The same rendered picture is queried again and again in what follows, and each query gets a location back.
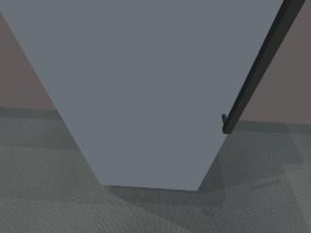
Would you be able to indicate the fridge door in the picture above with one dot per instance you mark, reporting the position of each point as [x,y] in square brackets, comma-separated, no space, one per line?
[142,84]

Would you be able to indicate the handle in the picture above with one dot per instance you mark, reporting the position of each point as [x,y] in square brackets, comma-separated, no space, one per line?
[272,42]

